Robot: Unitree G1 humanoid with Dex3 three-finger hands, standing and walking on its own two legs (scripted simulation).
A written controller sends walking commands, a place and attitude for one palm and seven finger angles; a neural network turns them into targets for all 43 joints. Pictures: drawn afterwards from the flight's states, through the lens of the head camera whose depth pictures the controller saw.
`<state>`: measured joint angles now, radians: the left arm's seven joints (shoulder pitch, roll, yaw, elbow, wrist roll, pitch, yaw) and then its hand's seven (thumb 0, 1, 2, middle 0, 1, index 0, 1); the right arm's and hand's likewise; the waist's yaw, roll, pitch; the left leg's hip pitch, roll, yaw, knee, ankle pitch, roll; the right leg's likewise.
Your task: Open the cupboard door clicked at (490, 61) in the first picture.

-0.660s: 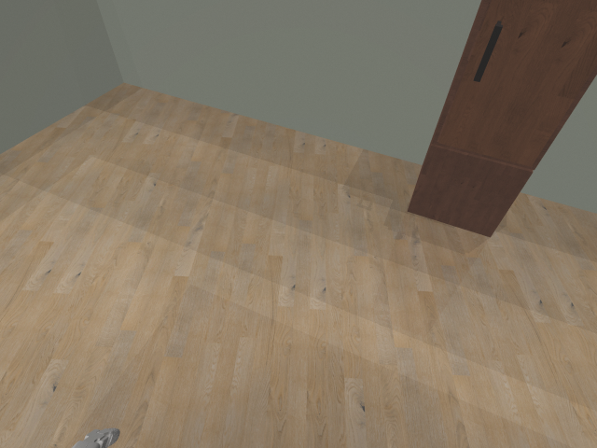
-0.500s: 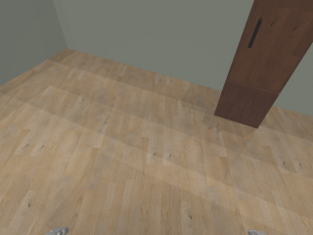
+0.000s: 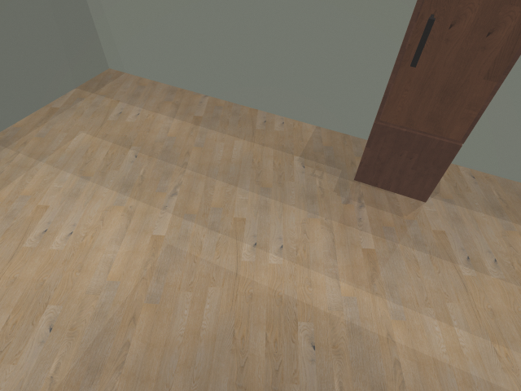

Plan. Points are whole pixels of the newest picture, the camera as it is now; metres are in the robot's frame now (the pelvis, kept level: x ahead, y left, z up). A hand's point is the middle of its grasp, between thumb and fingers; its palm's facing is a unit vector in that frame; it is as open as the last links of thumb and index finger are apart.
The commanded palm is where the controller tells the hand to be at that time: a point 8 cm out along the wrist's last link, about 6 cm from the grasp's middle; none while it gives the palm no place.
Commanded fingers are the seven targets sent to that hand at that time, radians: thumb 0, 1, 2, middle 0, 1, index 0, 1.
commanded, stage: stand and wait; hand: left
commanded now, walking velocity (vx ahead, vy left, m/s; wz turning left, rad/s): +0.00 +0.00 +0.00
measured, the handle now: (422, 41) +1.27 -0.53 +0.02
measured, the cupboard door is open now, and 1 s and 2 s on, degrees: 0 0 0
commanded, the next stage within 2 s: look at it before walking up in 0.16 s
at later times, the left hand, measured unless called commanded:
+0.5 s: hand out of the picture +0.08 +0.24 -0.16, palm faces -0.04 -0.94 -0.33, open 7.4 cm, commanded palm none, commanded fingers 0.00 0.90 0.90 -0.20 -0.30 -0.20 -0.30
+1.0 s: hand out of the picture +0.09 +0.24 -0.16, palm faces -0.03 -0.94 -0.33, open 7.4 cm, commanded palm none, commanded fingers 0.00 0.90 0.90 -0.20 -0.30 -0.20 -0.30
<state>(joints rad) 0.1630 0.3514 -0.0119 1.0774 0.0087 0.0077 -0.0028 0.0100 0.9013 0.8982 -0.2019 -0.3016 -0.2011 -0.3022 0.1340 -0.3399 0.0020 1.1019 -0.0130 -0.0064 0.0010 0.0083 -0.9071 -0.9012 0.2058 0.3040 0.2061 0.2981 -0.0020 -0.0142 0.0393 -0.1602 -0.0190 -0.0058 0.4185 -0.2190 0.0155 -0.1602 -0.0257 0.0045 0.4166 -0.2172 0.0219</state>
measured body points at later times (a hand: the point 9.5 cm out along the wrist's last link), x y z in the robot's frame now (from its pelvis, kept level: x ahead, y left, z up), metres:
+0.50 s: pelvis +0.00 -0.01 +0.00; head +0.01 +0.00 +0.45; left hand +0.09 +0.29 -0.13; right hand +0.08 -0.30 -0.13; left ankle +0.01 +0.11 -0.74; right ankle +0.01 -0.13 -0.74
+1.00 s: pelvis +0.01 -0.01 +0.00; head +0.02 -0.01 +0.45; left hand +0.09 +0.28 -0.13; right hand +0.11 -0.31 -0.13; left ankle +0.01 +0.11 -0.74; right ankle +0.01 -0.13 -0.74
